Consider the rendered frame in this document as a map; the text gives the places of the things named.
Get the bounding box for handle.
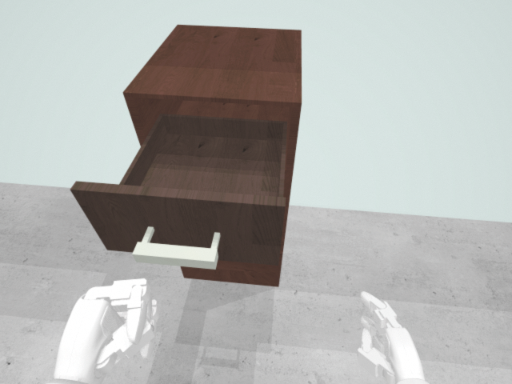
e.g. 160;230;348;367
132;226;220;270

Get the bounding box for left robot hand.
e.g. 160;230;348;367
54;278;160;384

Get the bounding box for right robot hand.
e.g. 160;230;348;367
358;291;425;384

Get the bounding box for drawer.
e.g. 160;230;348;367
70;114;287;266

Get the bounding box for cabinet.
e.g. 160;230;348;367
123;25;302;287

